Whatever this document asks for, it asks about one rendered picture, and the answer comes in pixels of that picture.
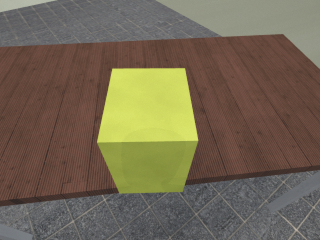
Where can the carton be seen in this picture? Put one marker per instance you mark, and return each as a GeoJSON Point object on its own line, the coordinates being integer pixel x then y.
{"type": "Point", "coordinates": [148, 135]}

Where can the table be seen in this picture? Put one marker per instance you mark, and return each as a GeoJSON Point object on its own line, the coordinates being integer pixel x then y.
{"type": "Point", "coordinates": [255, 101]}

